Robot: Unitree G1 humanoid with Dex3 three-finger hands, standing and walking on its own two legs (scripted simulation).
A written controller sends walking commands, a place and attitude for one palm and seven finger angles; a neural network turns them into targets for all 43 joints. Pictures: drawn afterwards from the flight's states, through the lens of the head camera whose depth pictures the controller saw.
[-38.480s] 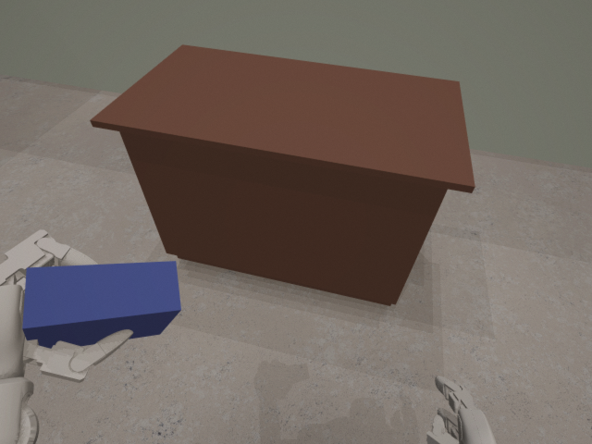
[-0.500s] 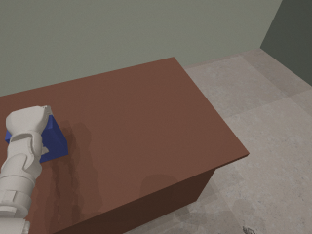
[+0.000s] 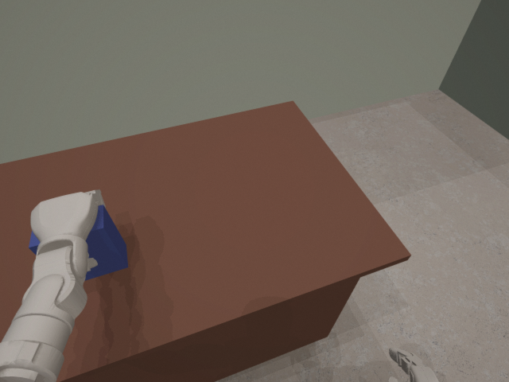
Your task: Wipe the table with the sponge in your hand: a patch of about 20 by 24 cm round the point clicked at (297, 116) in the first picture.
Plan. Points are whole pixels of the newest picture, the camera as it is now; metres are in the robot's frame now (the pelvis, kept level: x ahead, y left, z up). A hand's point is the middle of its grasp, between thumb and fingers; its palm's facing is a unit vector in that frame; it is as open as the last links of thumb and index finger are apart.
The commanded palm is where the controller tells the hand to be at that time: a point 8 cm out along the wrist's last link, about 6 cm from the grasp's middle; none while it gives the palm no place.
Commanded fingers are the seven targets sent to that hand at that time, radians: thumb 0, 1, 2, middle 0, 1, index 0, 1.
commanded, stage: wipe back along the first lane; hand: left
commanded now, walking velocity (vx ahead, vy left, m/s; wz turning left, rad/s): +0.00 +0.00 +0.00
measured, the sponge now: (89, 253) +0.31 +0.33 -0.01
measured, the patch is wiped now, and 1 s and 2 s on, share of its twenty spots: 1.00 1.00 1.00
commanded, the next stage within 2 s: lift the sponge slowly off the table in 0.74 s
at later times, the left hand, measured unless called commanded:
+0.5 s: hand (78, 270) +0.26 +0.30 +0.04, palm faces -0.02 -0.04 -1.00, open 9.7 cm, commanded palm +0.22 +0.29 +0.06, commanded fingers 0.00 0.10 1.30 -1.20 -1.60 -1.20 -1.60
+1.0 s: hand (80, 288) +0.23 +0.29 +0.04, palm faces -0.02 -0.06 -1.00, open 9.7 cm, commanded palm +0.20 +0.27 +0.07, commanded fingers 0.00 0.10 1.30 -1.20 -1.60 -1.20 -1.60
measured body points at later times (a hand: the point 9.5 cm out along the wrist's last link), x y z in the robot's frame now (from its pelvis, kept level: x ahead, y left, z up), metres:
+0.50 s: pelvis +0.00 -0.01 +0.00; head +0.01 -0.04 +0.45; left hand +0.26 +0.30 +0.10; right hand +0.20 -0.25 -0.10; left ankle +0.00 +0.09 -0.73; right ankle -0.03 -0.14 -0.73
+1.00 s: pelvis +0.00 -0.02 +0.00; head -0.01 -0.04 +0.45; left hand +0.23 +0.29 +0.09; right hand +0.20 -0.24 -0.10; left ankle +0.00 +0.09 -0.73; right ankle -0.03 -0.14 -0.73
